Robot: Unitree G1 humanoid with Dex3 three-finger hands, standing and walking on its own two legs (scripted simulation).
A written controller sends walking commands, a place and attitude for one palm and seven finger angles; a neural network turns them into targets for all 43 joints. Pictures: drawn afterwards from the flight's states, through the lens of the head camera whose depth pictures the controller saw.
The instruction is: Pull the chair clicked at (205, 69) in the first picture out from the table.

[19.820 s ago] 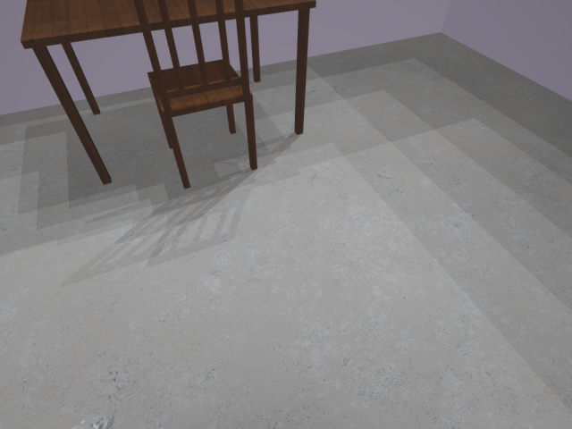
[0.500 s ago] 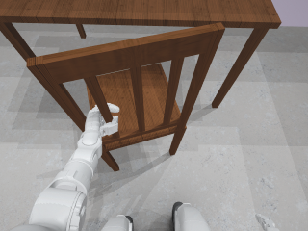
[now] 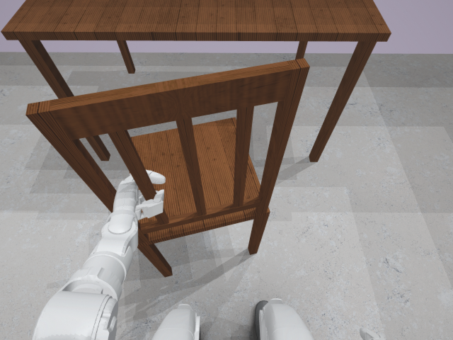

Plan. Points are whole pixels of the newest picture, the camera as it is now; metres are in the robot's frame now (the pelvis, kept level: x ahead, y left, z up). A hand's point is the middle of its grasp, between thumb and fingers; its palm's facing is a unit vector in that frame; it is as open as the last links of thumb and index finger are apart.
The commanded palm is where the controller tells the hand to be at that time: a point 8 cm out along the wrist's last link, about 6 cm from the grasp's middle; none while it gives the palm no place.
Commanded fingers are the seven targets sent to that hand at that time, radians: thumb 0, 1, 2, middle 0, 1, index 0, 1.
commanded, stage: step backward, pulling the chair out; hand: left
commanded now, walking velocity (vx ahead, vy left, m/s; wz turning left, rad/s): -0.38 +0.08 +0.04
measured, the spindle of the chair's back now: (194, 177) +0.42 +0.08 -0.03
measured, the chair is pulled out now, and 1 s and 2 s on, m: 0.34 0.46 0.57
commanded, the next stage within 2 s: stop walking, hand still on the chair in 0.88 s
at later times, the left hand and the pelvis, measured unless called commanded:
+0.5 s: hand (150, 230) +0.31 +0.16 -0.05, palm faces +0.10 -0.98 -0.19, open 5.5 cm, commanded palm +0.31 +0.21 -0.05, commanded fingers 0.00 0.90 0.90 -0.50 -1.45 -0.50 -1.45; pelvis -0.06 -0.01 +0.03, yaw +0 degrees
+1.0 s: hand (153, 262) +0.24 +0.15 -0.04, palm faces +0.07 -0.98 -0.17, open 5.4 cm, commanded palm +0.22 +0.20 -0.03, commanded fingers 0.00 0.90 0.90 -0.50 -1.45 -0.50 -1.45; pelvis -0.13 +0.01 +0.02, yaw +1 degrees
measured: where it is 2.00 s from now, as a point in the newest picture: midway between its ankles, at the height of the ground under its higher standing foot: outside the picture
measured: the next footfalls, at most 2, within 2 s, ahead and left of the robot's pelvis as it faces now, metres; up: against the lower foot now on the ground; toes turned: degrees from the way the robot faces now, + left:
left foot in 0.24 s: -0.02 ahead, +0.11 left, +0.00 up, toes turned +2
right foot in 0.56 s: -0.07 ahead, -0.12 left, +0.00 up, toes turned -2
